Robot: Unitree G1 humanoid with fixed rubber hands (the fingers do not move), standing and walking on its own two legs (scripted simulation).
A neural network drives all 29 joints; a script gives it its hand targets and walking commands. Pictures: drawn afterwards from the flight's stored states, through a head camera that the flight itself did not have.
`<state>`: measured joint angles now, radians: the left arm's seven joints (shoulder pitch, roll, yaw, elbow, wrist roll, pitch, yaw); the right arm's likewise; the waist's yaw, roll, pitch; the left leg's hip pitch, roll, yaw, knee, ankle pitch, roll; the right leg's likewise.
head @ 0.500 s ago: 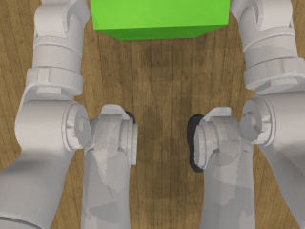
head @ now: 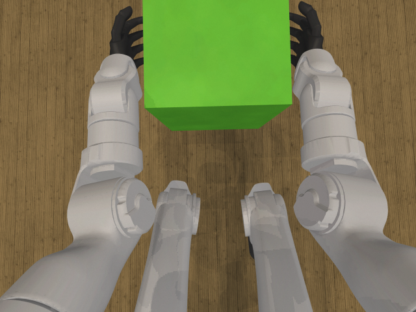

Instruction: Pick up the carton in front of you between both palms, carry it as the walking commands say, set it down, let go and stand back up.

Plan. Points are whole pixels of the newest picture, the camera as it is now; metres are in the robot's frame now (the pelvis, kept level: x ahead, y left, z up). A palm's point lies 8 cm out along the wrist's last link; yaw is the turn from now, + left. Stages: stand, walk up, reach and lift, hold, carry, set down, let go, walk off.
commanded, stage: reach and lift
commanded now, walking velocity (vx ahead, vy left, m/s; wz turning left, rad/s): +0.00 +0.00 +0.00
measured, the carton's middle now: (214, 69) +0.53 +0.02 -0.13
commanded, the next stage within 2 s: none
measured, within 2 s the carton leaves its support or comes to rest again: neither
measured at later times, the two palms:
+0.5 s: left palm (79, 35) +0.47 +0.16 +0.09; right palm (375, 29) +0.48 -0.14 +0.09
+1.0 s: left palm out of the picture +0.42 +0.16 +0.24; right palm out of the picture +0.43 -0.14 +0.24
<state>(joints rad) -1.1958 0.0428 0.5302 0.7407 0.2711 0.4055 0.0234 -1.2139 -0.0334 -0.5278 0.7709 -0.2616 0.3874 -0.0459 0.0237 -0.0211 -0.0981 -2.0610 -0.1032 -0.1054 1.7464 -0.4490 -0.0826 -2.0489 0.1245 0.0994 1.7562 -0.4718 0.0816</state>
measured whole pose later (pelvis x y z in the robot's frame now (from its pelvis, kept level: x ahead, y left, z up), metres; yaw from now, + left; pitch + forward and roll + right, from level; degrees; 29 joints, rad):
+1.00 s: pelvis +0.10 +0.00 +0.26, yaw +1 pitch +14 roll +0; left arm -0.38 -0.14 0.33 0.51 0.23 0.40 0.02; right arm -0.38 0.15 -0.34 0.52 -0.23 0.39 -0.04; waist 0.01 -0.01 -0.16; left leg -0.68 -0.06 -0.14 0.75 -0.31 -0.03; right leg -0.67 0.06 0.14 0.75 -0.33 0.03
